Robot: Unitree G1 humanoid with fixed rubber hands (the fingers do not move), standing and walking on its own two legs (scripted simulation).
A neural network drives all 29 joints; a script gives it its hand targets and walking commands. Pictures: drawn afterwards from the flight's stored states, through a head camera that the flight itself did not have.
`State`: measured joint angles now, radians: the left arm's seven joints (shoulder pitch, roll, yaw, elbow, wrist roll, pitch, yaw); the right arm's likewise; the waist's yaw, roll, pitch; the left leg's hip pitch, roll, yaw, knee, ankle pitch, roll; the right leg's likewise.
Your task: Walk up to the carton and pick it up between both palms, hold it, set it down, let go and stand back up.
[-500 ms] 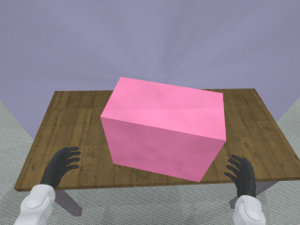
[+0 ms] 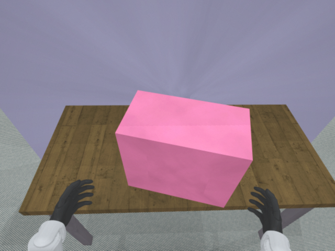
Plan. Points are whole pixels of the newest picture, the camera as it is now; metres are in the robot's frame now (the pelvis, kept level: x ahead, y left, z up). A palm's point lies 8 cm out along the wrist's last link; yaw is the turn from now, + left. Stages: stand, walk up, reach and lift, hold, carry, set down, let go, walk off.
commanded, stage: set down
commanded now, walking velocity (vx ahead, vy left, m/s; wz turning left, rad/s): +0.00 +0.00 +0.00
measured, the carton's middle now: (182, 151) +0.41 -0.02 -0.04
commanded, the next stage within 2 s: let go in 0.24 s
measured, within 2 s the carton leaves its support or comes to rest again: neither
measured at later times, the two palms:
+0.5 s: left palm (70, 226) +0.20 +0.24 -0.04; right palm (272, 232) +0.19 -0.23 -0.05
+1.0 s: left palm out of the picture +0.09 +0.24 -0.09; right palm out of the picture +0.10 -0.27 -0.10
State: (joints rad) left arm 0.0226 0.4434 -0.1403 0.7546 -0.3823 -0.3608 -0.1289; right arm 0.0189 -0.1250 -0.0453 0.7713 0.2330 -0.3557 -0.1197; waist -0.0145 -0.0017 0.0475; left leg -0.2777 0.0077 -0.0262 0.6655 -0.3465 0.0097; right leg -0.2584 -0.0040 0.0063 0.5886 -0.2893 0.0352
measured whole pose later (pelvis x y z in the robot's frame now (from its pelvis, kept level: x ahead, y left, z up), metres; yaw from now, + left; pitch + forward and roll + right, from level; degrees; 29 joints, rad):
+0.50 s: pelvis +0.01 -0.01 +0.01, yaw -1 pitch -5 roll -1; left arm 0.13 0.36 -0.09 0.69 -0.27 -0.24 -0.09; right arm 0.10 -0.13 -0.03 0.76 0.16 -0.30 -0.09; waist 0.01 0.00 0.06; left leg -0.13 0.02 -0.01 0.53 -0.30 0.00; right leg -0.13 0.00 0.02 0.47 -0.25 0.02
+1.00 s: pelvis +0.01 -0.01 +0.01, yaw -1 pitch -5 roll +0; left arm 0.32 0.23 0.01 0.80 0.02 -0.02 0.02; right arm 0.25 -0.24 -0.02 0.86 -0.03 -0.02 0.00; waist 0.00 0.02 -0.04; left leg -0.11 0.01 -0.01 0.47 -0.26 -0.01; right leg -0.14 -0.01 0.03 0.47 -0.26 0.02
